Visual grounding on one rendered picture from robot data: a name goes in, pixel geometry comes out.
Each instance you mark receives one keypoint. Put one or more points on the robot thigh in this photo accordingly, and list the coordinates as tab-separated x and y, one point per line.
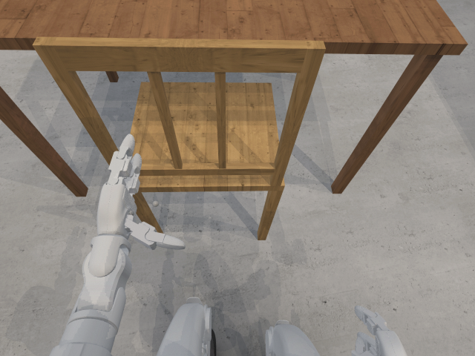
190	327
288	340

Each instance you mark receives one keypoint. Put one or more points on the robot right thigh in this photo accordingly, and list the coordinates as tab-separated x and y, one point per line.
288	340

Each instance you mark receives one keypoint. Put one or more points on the robot right hand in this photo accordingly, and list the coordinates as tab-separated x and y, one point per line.
387	343

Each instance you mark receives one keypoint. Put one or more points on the chair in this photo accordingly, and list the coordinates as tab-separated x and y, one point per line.
195	136

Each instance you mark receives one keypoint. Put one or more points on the robot left forearm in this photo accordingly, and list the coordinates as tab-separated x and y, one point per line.
96	316

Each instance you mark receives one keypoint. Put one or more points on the table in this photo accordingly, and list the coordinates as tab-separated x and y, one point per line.
405	27

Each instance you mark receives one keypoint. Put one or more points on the robot left thigh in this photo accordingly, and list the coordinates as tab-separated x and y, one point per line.
190	327

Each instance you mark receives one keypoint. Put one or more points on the robot left hand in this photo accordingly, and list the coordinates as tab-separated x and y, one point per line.
116	200

